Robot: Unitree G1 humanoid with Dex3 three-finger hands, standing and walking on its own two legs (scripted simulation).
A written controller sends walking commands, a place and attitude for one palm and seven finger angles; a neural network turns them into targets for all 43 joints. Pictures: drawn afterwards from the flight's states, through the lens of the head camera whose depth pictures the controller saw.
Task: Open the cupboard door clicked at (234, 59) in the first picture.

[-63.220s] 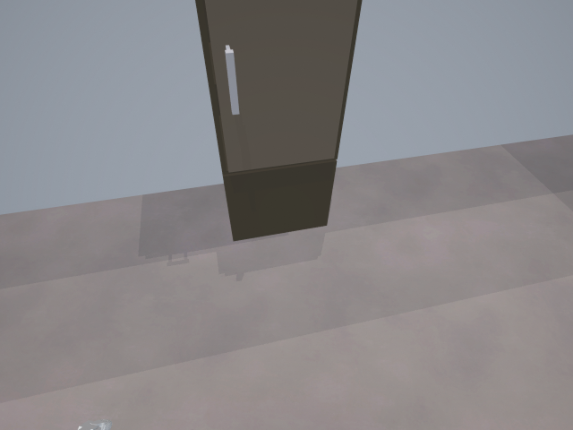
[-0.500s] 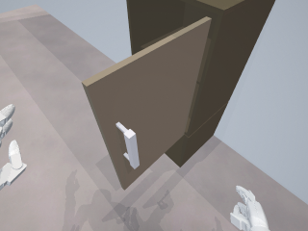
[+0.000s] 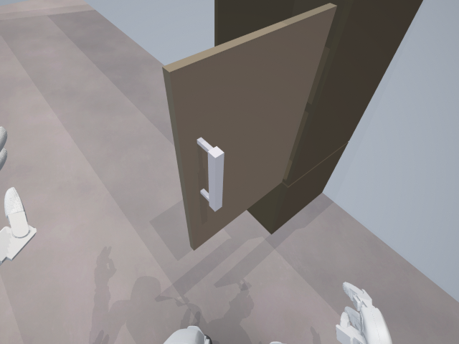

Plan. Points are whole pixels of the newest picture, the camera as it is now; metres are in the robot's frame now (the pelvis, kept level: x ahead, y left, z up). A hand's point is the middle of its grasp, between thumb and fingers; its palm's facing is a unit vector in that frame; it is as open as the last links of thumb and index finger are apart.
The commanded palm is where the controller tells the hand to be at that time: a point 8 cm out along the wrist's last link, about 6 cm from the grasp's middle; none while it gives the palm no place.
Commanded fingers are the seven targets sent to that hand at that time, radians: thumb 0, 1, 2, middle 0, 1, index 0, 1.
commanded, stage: step back with the hand held close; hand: left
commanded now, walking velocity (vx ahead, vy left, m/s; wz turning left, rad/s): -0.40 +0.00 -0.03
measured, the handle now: (209, 176) +0.42 +0.08 +0.02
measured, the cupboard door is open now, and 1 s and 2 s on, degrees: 92 92 92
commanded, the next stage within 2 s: stop stepping back and stand still in 0.22 s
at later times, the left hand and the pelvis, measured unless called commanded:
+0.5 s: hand (45, 275) +0.16 +0.21 +0.18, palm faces +0.29 -0.81 -0.51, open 7.4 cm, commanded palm +0.09 +0.26 +0.19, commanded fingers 0.00 0.90 0.90 -0.20 -0.30 -0.20 -0.30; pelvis -0.08 -0.03 +0.01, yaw -6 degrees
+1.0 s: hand (21, 342) +0.10 +0.21 +0.17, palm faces +0.34 -0.79 -0.51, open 7.4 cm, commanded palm +0.04 +0.26 +0.19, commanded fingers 0.00 0.90 0.90 -0.20 -0.30 -0.20 -0.30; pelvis -0.12 -0.03 +0.02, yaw -4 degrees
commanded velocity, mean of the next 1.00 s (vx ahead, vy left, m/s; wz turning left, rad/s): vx -0.04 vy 0.05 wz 0.00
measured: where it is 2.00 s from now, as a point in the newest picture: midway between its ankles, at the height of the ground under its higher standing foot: outside the picture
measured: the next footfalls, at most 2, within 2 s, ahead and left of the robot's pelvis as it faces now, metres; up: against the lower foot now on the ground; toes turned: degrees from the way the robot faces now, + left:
right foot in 0.28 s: -0.08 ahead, -0.12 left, +0.00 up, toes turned -7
left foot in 0.42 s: +0.03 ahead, +0.06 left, +0.00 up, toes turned -3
